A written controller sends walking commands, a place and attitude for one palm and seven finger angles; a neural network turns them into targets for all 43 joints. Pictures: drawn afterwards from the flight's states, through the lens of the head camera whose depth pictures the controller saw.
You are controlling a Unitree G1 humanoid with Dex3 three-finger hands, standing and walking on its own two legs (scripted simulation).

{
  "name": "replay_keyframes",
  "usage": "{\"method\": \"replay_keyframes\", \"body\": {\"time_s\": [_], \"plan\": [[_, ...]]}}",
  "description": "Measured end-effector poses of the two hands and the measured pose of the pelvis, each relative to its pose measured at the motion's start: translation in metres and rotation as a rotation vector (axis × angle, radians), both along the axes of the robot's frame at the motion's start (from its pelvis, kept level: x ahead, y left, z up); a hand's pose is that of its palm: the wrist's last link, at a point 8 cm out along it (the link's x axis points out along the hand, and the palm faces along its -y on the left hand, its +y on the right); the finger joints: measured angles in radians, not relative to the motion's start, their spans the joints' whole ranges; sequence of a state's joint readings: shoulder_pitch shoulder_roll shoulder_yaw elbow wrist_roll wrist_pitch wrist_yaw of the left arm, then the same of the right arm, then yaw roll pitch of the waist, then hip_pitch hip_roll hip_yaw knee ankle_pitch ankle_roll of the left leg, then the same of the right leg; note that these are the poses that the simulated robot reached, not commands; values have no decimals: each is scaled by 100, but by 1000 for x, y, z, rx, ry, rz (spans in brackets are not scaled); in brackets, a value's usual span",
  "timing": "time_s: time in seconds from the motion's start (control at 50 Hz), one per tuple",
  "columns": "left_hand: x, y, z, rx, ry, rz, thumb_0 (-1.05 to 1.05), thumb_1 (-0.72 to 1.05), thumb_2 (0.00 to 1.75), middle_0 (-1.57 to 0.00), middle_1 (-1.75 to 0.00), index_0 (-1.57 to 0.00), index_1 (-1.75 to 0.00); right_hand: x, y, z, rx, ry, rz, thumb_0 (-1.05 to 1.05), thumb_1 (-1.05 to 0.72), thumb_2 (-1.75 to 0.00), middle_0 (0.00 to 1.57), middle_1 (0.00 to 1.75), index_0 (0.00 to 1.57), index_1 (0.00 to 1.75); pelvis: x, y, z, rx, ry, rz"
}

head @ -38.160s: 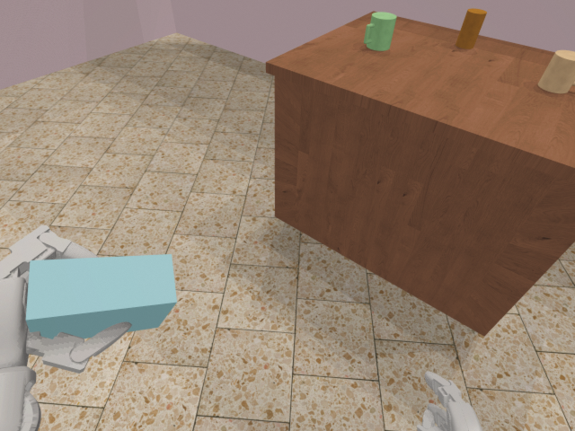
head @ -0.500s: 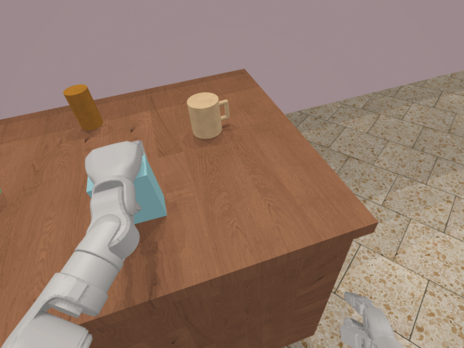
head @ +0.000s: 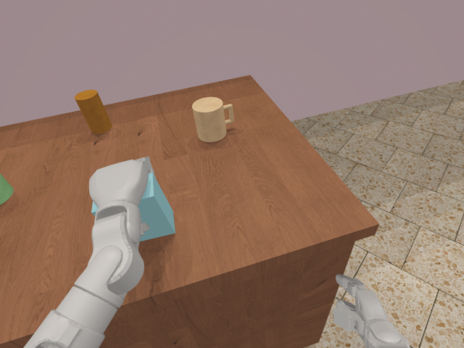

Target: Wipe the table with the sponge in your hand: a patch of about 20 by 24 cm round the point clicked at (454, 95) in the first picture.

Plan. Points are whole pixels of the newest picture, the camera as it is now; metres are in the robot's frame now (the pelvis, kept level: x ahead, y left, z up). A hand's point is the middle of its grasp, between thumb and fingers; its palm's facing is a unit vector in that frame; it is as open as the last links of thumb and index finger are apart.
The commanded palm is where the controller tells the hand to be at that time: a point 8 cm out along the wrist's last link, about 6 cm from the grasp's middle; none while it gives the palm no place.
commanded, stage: wipe back along the middle lane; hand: left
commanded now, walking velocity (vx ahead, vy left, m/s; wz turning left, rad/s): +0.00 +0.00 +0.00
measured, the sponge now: (141, 217) +0.32 +0.22 +0.08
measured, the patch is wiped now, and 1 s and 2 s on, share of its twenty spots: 0.70 0.80 0.90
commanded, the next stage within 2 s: slide across to the third lane in 0.20 s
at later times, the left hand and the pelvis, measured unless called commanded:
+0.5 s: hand (140, 218) +0.28 +0.19 +0.13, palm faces +0.14 -0.09 -0.99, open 9.8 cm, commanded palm +0.25 +0.16 +0.18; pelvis -0.01 -0.02 +0.00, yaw +0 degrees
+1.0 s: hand (181, 208) +0.30 +0.12 +0.14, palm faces +0.12 -0.13 -0.98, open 9.8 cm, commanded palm +0.27 +0.12 +0.19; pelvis -0.03 -0.03 +0.00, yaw +0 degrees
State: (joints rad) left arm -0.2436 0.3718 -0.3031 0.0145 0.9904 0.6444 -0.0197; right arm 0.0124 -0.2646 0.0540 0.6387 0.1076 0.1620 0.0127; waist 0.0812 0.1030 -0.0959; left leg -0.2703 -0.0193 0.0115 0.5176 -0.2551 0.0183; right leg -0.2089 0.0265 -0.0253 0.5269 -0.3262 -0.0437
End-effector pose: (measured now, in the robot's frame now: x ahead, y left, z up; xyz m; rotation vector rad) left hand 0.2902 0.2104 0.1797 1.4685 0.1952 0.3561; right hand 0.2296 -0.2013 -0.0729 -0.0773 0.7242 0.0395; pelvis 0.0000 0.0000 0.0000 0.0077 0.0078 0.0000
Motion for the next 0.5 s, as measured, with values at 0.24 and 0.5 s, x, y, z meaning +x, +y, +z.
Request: {"method": "replay_keyframes", "body": {"time_s": [0.24, 0.5], "plan": [[-21, -8, 1, -23, -22, -11, 3, -46, 108, -67, -147, -71, -142, -3, -9, 2, 15, -33, -3, 1, -91, -90, 20, 30, 20, 30, -2, -8, -1, 4, -12, -9], [-39, -25, 1, -27, -31, -37, 2, -47, 108, -68, -146, -73, -140, -2, -15, 6, 1, -64, 8, 1, -91, -90, 20, 30, 20, 30, -12, -16, -2, 7, -35, 3]]}}
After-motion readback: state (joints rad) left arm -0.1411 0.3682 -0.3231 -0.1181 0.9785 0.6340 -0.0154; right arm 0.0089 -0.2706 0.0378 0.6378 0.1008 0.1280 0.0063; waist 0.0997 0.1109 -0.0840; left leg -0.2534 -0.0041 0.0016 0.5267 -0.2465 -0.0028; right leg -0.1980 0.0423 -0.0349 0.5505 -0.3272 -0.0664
